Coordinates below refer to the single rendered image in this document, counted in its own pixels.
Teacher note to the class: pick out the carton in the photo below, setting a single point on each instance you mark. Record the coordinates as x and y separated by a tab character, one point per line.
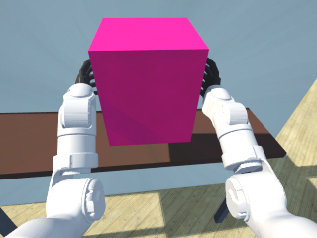
148	73

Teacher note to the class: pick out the robot left upper arm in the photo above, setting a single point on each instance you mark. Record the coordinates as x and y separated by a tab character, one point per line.
73	205

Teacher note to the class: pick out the robot right upper arm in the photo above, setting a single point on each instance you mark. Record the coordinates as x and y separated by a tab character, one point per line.
258	199

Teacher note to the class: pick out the table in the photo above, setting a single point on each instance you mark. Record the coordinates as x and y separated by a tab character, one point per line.
29	141

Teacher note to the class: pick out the right robot forearm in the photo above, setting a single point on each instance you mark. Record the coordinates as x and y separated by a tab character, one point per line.
241	152

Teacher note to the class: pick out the right robot hand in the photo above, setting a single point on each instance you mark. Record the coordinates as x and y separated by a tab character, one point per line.
212	76

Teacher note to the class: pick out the left robot forearm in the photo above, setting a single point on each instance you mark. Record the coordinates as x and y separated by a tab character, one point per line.
76	131

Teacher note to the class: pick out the left robot hand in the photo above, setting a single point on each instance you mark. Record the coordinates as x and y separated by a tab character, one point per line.
84	75

